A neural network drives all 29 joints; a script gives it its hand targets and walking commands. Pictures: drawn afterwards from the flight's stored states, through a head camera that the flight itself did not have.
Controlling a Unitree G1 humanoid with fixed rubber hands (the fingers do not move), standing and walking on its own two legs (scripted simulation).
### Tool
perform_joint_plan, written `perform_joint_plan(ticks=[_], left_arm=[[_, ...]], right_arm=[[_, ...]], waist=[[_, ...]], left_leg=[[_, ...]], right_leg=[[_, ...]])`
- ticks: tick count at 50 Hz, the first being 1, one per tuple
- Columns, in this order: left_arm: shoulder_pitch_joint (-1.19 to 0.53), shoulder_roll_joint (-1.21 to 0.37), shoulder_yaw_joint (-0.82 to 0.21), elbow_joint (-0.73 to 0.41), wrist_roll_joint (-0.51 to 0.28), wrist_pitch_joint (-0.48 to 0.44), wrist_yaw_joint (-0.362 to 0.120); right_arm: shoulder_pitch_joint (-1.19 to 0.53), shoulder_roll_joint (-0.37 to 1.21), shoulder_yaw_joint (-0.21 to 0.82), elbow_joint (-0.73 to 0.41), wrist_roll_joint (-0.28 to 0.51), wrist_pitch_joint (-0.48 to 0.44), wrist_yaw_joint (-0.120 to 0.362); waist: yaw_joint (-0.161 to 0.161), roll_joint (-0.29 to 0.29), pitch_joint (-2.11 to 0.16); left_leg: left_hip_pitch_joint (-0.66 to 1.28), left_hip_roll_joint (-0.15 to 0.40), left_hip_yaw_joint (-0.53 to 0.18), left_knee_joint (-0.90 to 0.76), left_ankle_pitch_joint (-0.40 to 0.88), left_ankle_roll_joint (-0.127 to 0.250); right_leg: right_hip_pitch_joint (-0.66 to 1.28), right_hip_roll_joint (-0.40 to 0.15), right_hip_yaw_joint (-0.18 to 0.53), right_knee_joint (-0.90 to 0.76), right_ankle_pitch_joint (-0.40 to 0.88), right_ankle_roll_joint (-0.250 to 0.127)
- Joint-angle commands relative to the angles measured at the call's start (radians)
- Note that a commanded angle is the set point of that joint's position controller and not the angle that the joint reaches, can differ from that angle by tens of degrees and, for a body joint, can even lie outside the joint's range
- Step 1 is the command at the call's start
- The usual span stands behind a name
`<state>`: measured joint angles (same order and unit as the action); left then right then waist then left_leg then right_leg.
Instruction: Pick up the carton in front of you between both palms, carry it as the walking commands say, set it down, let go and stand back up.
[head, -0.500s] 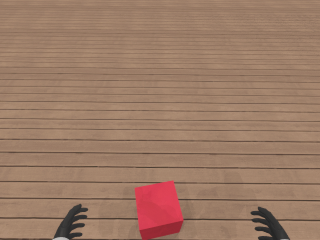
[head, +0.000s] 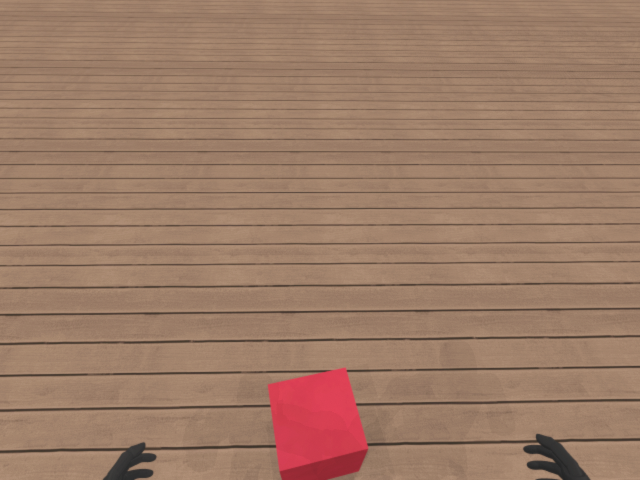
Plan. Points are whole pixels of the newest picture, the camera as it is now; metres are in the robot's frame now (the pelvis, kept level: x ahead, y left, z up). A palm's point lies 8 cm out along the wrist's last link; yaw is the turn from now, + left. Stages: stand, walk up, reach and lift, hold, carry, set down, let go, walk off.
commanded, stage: stand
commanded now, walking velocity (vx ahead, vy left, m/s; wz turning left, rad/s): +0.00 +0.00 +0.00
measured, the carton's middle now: (315, 429) +0.36 +0.03 -0.65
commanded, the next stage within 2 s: none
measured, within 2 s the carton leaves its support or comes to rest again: neither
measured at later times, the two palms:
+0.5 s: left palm out of the picture +0.08 +0.30 -0.11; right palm out of the picture +0.08 -0.31 -0.09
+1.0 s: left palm out of the picture +0.07 +0.30 -0.10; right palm out of the picture +0.07 -0.32 -0.09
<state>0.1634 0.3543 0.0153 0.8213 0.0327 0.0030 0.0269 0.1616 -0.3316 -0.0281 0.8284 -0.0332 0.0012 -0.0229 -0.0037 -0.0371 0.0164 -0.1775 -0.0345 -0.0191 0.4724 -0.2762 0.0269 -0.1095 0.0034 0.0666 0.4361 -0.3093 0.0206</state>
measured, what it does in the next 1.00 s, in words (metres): stands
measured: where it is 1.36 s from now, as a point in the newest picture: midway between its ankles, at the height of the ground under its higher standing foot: outside the picture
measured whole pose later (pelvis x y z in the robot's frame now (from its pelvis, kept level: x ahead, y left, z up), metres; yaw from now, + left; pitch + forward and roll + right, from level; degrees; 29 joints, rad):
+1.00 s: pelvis -0.02 +0.00 +0.01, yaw +0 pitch -3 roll +0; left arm 0.14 0.39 0.00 1.00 0.02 -0.01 0.01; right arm 0.11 -0.38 -0.01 1.02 -0.02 -0.01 -0.01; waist -0.01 -0.02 0.03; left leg -0.14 -0.02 -0.02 0.37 -0.19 0.02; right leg -0.07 0.00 0.06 0.34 -0.22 0.02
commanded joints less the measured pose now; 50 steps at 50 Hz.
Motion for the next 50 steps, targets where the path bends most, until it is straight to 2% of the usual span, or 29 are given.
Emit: perform_joint_plan(ticks=[1,25,50], left_arm=[[-0.020,0.138,0.030,-0.038,-0.001,-0.013,0.004],[-0.035,0.172,0.021,0.079,-0.006,-0.020,-0.004],[-0.047,0.192,0.020,0.135,-0.012,-0.023,-0.009]], right_arm=[[-0.028,-0.175,-0.040,-0.036,0.002,-0.012,-0.004],[-0.070,-0.208,-0.025,0.093,0.011,-0.018,0.005],[-0.086,-0.224,-0.014,0.153,0.017,-0.020,0.009]], waist=[[0.002,0.036,-0.058],[-0.002,0.035,-0.013],[-0.002,0.036,-0.013]], left_leg=[[0.062,0.121,-0.100,-0.064,0.366,-0.006],[0.063,0.131,-0.110,-0.142,0.220,-0.003],[0.071,0.139,-0.117,-0.161,0.224,0.001]], right_leg=[[-0.016,-0.078,0.043,-0.042,0.303,-0.019],[-0.016,-0.097,0.067,-0.127,0.204,-0.029],[-0.007,-0.106,0.068,-0.151,0.209,-0.033]])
